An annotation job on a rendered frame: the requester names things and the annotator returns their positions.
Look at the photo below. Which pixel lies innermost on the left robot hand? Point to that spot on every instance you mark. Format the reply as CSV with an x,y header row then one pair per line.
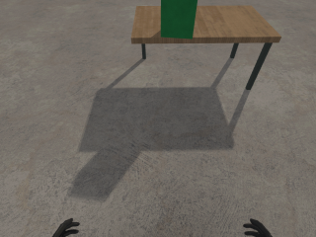
x,y
60,232

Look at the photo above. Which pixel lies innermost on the carton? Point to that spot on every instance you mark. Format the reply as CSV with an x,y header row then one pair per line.
x,y
178,18

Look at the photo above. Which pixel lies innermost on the table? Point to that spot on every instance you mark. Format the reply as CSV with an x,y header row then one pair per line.
x,y
213,24

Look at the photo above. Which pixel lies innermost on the right robot hand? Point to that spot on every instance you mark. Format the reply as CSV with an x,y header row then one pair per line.
x,y
256,225

